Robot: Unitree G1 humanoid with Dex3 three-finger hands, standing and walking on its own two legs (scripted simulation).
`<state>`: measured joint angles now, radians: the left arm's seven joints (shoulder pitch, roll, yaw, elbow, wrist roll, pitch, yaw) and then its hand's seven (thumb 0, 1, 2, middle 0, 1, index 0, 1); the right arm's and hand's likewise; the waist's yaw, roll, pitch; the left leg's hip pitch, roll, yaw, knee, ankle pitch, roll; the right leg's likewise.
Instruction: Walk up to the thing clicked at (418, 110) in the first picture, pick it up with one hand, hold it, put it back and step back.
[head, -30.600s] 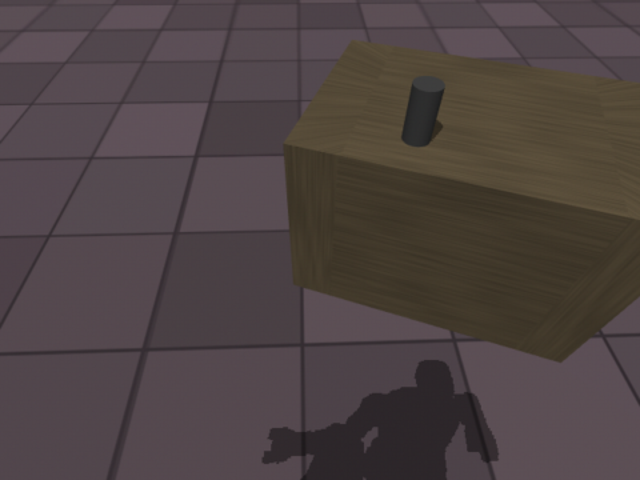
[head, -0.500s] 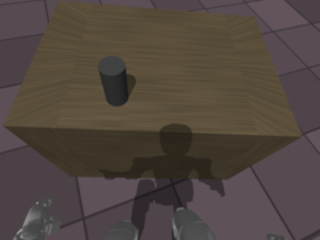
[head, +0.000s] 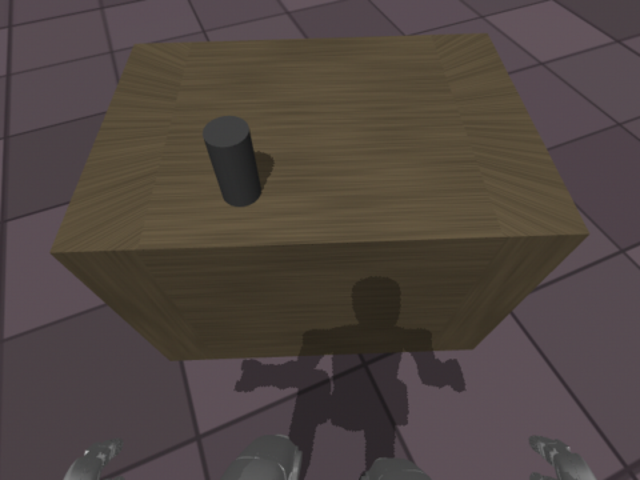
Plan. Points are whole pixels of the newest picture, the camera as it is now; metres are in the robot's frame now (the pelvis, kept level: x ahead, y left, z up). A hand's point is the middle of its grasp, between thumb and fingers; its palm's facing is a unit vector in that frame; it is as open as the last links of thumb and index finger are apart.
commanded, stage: step back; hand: left
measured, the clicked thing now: (234, 164) +0.60 +0.17 -0.04
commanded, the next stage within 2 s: none
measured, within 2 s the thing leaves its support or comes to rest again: neither
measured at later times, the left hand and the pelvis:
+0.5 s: hand out of the picture -0.05 +0.30 -0.16, palm faces -0.02 -0.93 -0.38, open 7.4 cm; pelvis -0.13 +0.02 +0.00, yaw -1 degrees
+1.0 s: hand out of the picture -0.15 +0.26 -0.15, palm faces +0.05 -0.92 -0.40, open 7.4 cm; pelvis -0.29 -0.01 -0.02, yaw +4 degrees
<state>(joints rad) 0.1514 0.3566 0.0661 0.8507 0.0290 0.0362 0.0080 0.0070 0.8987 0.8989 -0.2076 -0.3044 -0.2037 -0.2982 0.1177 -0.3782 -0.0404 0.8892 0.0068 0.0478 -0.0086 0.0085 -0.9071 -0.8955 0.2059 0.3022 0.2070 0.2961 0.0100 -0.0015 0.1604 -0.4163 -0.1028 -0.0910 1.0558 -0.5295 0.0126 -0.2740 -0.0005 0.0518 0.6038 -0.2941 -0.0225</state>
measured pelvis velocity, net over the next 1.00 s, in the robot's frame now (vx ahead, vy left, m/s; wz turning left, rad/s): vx -0.29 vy -0.01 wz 0.07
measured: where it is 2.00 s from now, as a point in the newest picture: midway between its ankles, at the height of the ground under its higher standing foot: outside the picture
